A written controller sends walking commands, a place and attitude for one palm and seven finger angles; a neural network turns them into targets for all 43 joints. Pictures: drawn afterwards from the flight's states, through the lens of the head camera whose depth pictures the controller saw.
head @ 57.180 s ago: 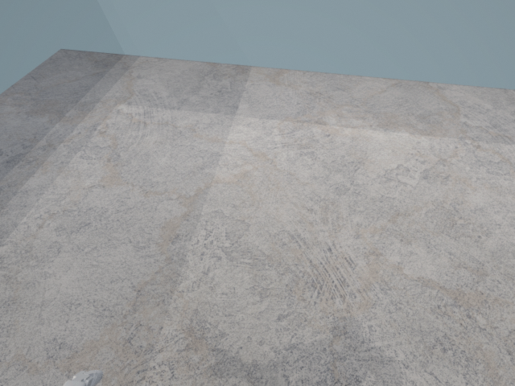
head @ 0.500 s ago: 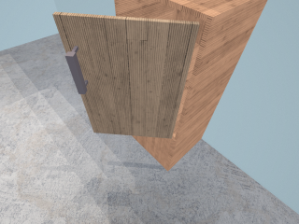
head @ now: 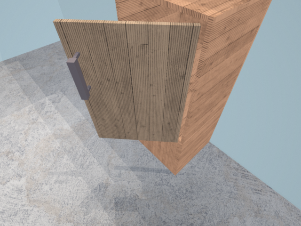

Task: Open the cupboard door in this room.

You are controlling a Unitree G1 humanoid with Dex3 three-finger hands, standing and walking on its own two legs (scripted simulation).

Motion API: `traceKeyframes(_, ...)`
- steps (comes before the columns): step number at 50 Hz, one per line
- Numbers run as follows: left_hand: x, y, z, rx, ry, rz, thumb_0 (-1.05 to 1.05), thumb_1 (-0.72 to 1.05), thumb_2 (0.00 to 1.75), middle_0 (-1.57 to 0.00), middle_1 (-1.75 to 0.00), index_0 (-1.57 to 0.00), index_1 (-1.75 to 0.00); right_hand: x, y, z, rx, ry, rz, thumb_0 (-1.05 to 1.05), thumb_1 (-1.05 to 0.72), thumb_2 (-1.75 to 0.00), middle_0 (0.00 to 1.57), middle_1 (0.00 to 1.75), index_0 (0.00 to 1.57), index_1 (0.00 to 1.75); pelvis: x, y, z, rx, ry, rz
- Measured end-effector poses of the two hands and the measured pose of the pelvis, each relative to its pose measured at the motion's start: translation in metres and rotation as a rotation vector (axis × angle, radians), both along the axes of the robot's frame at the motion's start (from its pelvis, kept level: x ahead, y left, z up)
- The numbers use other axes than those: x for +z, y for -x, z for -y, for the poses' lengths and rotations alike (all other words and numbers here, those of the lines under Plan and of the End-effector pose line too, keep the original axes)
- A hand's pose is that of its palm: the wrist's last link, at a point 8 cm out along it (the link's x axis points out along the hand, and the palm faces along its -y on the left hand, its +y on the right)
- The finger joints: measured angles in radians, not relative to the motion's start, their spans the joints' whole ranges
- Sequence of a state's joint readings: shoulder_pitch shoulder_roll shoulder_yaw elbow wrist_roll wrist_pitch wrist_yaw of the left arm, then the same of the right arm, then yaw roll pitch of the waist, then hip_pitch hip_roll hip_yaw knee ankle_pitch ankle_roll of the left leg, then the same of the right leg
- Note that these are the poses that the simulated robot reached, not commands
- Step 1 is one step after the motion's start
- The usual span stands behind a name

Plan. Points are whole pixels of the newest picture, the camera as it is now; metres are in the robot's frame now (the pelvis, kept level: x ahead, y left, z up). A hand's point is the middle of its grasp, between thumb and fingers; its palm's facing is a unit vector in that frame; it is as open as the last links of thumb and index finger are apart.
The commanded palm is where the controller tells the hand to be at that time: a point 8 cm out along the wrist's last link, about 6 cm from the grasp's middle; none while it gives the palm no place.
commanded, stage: look again from close up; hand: left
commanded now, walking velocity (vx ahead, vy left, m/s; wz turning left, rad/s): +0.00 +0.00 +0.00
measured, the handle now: (81, 76) +0.55 +0.27 +0.09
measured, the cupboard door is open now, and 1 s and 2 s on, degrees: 43 43 43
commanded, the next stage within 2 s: shuffle to correct the standing spot in 0.26 s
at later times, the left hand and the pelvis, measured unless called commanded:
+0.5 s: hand out of the picture +0.03 +0.19 -0.17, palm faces -0.01 -0.97 -0.24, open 7.4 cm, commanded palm none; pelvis +0.00 -0.01 +0.00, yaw -1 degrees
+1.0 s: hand out of the picture +0.03 +0.23 -0.17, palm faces +0.00 -0.96 -0.27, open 7.4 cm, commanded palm none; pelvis -0.01 +0.03 -0.01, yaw -2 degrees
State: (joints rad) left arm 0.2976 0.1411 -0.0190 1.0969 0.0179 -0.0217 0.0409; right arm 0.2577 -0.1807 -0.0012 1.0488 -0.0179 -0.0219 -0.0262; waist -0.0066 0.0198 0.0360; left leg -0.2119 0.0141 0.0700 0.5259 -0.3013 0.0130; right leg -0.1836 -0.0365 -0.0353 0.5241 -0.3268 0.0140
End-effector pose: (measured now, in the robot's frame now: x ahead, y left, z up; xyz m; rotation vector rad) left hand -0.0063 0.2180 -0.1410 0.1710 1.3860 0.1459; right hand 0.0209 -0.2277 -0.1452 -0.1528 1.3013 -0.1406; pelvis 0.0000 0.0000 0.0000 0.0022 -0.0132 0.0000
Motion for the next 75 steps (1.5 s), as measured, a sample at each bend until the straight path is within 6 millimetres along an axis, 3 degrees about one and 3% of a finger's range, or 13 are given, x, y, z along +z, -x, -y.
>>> traceKeyframes(14,0.005,-0.030,-0.011,-0.029,-0.021,0.062,0.01,0.91,0.90,-0.20,-0.30,-0.20,-0.30,0.005,-0.006,0.004,0.016,0.004,-0.002,0.01,-0.92,-0.90,0.20,0.30,0.20,0.30,0.004,-0.001,0.003,-0.007,-0.009,0.003)
traceKeyframes(30,0.002,-0.030,-0.022,-0.009,-0.036,0.058,0.01,0.91,0.90,-0.20,-0.30,-0.20,-0.30,0.004,-0.005,0.010,0.006,0.029,-0.032,0.01,-0.91,-0.90,0.20,0.30,0.20,0.30,0.000,0.001,-0.001,-0.009,-0.010,-0.002)
traceKeyframes(38,-0.007,-0.022,-0.053,0.011,-0.046,0.032,0.01,0.91,0.90,-0.20,-0.30,-0.20,-0.30,0.007,-0.012,-0.007,0.012,0.055,0.002,0.01,-0.91,-0.90,0.20,0.30,0.20,0.30,-0.007,0.007,-0.024,-0.017,-0.022,-0.006)
traceKeyframes(42,-0.003,-0.027,-0.063,0.003,-0.069,0.032,0.01,0.91,0.90,-0.20,-0.30,-0.20,-0.30,0.004,-0.010,-0.018,0.009,0.039,0.013,0.01,-0.91,-0.90,0.20,0.30,0.20,0.30,-0.006,0.012,-0.031,-0.034,-0.020,-0.011)
traceKeyframes(49,0.004,-0.032,-0.056,-0.024,-0.077,0.088,0.01,0.91,0.90,-0.20,-0.30,-0.20,-0.30,-0.011,-0.007,-0.033,-0.007,-0.024,0.027,0.01,-0.91,-0.90,0.20,0.30,0.20,0.30,-0.009,0.015,-0.033,-0.036,-0.026,-0.017)
traceKeyframes(54,0.003,-0.022,-0.049,-0.025,-0.027,0.083,0.01,0.91,0.90,-0.20,-0.30,-0.20,-0.30,-0.002,-0.009,-0.038,-0.013,-0.014,0.020,0.01,-0.92,-0.90,0.20,0.30,0.20,0.30,-0.003,0.013,-0.040,-0.027,-0.019,-0.013)
traceKeyframes(58,-0.009,-0.012,-0.056,-0.014,0.008,0.043,0.01,0.92,0.90,-0.20,-0.30,-0.20,-0.30,0.003,-0.009,-0.047,-0.014,0.011,0.037,0.01,-0.92,-0.90,0.20,0.30,0.20,0.30,-0.005,0.010,-0.050,-0.034,-0.010,-0.001)
traceKeyframes(75,-0.004,-0.006,-0.073,-0.026,0.028,-0.008,0.01,0.91,0.90,-0.20,-0.30,-0.20,-0.30,0.013,0.032,-0.071,-0.049,0.025,-0.060,0.01,-0.93,-0.90,0.20,0.30,0.20,0.30,0.006,0.010,-0.069,-0.047,-0.004,-0.001)
